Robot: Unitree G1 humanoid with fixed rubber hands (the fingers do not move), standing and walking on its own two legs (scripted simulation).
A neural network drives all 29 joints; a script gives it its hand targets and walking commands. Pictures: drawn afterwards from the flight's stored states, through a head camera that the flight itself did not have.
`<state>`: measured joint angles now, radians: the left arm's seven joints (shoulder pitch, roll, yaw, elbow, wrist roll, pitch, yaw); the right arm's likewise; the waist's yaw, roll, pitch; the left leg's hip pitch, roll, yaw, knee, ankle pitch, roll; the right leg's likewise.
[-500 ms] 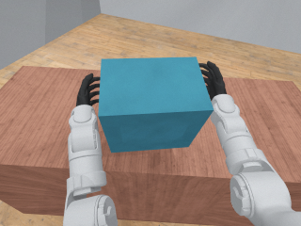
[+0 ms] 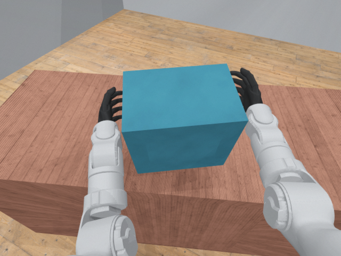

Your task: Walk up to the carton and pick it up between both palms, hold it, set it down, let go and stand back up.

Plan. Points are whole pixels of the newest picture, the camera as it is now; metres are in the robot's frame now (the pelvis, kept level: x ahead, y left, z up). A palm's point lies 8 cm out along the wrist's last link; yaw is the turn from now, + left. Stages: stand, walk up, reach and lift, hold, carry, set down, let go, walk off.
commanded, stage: set down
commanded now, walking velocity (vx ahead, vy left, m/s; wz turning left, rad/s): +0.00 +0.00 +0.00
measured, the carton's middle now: (178, 123) +0.41 +0.06 +0.07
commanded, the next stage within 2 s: none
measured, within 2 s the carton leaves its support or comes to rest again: neither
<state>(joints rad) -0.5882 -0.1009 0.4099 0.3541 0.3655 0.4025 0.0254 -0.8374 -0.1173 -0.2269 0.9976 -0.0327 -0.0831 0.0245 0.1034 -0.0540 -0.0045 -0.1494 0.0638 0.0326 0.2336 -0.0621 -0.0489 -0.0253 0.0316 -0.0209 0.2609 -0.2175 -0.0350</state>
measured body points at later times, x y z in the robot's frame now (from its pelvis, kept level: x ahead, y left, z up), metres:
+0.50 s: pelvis +0.00 +0.00 +0.00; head +0.03 +0.01 +0.45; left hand +0.37 +0.22 +0.09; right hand +0.47 -0.10 +0.14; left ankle +0.04 +0.15 -0.75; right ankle -0.05 -0.09 -0.75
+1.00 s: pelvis +0.00 +0.00 +0.00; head +0.05 +0.00 +0.44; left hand +0.37 +0.22 +0.07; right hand +0.49 -0.10 +0.12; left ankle +0.04 +0.15 -0.75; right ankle -0.05 -0.09 -0.75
